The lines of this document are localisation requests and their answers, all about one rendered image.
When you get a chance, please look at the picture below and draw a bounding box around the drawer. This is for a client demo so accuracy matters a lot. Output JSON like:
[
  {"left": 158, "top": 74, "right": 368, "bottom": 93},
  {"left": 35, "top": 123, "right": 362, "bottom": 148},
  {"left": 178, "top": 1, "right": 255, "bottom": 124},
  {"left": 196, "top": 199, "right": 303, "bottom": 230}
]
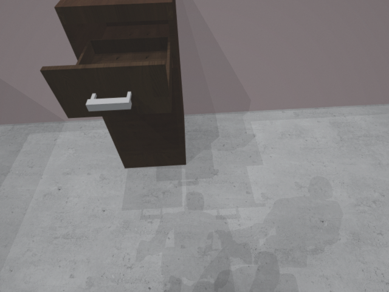
[{"left": 40, "top": 36, "right": 172, "bottom": 118}]

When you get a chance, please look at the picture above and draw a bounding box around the cabinet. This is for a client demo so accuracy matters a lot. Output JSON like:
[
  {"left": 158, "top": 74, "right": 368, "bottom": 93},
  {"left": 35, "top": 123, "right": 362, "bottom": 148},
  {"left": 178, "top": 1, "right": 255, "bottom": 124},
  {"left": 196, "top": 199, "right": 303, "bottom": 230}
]
[{"left": 55, "top": 0, "right": 186, "bottom": 169}]

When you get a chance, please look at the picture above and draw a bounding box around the handle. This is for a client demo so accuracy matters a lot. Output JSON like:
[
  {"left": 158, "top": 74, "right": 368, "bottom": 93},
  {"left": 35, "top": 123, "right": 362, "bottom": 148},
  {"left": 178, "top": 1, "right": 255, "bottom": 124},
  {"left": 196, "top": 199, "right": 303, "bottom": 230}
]
[{"left": 86, "top": 91, "right": 132, "bottom": 111}]

